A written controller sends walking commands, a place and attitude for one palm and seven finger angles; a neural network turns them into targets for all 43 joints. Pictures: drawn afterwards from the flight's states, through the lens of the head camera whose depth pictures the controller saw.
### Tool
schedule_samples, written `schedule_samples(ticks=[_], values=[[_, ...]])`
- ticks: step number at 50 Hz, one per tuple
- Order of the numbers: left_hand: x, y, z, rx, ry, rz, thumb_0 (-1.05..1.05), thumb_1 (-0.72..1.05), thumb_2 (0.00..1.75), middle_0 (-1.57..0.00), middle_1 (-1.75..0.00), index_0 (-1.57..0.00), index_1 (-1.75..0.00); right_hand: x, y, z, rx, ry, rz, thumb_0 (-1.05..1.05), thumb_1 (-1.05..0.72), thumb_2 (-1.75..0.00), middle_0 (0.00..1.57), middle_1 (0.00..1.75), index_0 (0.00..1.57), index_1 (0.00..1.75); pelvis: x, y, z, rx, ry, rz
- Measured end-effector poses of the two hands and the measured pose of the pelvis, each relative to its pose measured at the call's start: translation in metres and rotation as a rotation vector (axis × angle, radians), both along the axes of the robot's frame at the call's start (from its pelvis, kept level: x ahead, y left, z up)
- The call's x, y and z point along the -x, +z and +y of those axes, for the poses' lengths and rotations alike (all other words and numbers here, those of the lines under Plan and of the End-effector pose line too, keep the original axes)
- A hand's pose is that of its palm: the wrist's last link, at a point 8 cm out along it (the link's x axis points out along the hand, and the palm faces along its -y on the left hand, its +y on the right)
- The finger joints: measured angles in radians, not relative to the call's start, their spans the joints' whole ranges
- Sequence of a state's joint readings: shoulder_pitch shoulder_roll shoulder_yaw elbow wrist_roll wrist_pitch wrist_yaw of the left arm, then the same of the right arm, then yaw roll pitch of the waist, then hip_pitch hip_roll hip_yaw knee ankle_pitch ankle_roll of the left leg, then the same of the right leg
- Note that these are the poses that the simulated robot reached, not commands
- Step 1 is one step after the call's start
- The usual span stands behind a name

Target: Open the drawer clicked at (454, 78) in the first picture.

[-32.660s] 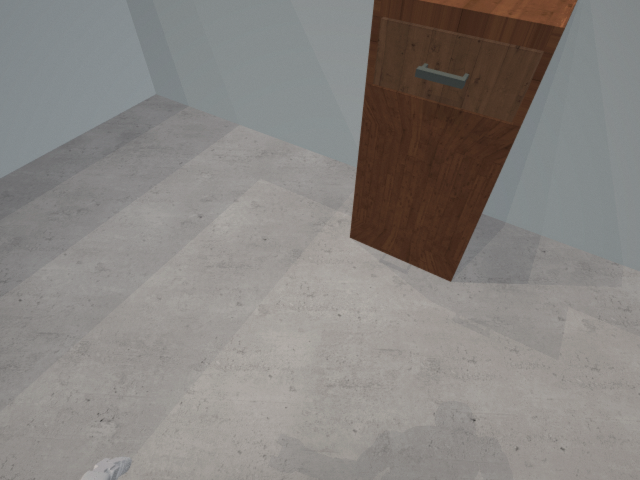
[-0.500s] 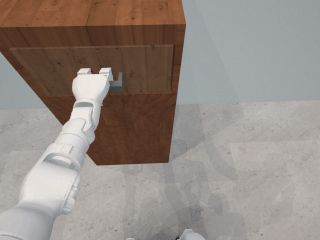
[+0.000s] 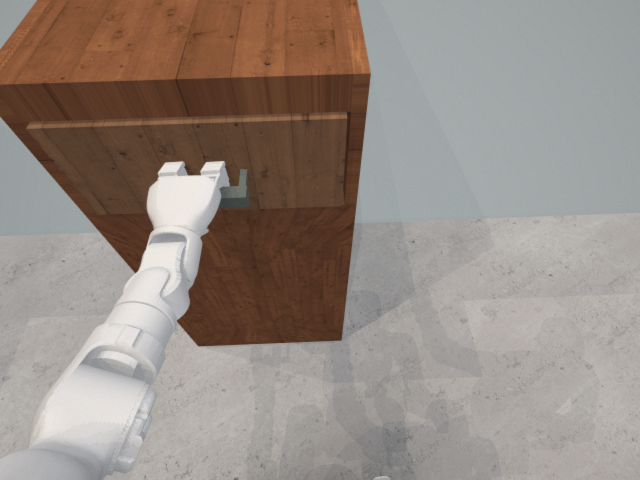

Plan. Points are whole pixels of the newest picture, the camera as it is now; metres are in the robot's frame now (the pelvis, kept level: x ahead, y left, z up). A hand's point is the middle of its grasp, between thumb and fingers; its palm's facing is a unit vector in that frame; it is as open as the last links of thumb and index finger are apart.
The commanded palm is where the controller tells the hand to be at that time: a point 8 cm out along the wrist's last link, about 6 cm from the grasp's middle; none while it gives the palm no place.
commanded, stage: pull the drawer open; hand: left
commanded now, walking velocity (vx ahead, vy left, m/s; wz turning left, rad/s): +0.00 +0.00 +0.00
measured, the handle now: (203, 187) +0.50 +0.15 +0.05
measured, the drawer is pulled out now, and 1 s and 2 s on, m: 0.01 0.06 0.29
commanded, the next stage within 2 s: none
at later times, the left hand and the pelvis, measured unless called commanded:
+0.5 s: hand (196, 230) +0.45 +0.16 +0.02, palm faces -0.03 -0.01 -1.00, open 5.3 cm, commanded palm +0.42 +0.16 +0.07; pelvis -0.01 -0.01 +0.00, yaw +2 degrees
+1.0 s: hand (193, 260) +0.40 +0.16 +0.02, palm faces +0.02 -0.08 -1.00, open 5.3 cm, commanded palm +0.34 +0.17 +0.07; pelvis +0.00 +0.00 +0.01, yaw +0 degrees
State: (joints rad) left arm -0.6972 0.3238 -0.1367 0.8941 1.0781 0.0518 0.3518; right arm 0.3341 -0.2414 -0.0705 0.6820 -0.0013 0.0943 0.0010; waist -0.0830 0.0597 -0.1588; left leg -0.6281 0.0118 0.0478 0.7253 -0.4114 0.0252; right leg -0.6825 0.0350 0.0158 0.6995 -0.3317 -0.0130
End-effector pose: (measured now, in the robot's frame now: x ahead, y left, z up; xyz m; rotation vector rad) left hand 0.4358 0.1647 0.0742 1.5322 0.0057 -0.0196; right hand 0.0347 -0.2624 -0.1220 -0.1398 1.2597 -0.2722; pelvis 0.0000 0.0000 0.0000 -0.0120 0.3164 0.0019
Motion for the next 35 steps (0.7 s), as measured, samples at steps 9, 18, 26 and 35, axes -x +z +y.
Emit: schedule_samples(ticks=[9,18,26,35], values=[[0.012,-0.001,0.001,-0.002,-0.006,-0.011,0.00,0.77,0.83,-0.34,-1.35,-0.40,-1.35,-0.036,0.002,0.003,-0.003,0.055,-0.042,0.01,-0.91,-0.90,0.20,0.30,0.20,0.30,-0.005,0.002,0.000,0.001,0.025,-0.027],[0.010,0.000,0.000,-0.026,0.009,0.000,0.00,0.77,0.84,-0.38,-1.34,-0.40,-1.35,-0.045,0.000,0.003,0.004,0.086,-0.074,0.01,-0.91,-0.90,0.20,0.30,0.20,0.30,0.006,-0.001,-0.003,-0.003,0.036,-0.021],[0.010,0.001,0.000,-0.033,0.014,0.017,-0.01,0.77,0.84,-0.39,-1.34,-0.40,-1.35,-0.013,-0.004,0.001,0.006,0.055,-0.037,0.01,-0.91,-0.90,0.20,0.30,0.20,0.30,0.015,-0.003,-0.005,-0.007,0.031,-0.020],[0.011,0.001,0.000,-0.025,0.010,0.014,0.00,0.77,0.84,-0.38,-1.35,-0.40,-1.35,0.032,-0.004,-0.005,0.013,-0.001,0.037,0.01,-0.91,-0.90,0.20,0.30,0.20,0.30,0.021,-0.003,-0.006,-0.008,0.014,-0.017]])
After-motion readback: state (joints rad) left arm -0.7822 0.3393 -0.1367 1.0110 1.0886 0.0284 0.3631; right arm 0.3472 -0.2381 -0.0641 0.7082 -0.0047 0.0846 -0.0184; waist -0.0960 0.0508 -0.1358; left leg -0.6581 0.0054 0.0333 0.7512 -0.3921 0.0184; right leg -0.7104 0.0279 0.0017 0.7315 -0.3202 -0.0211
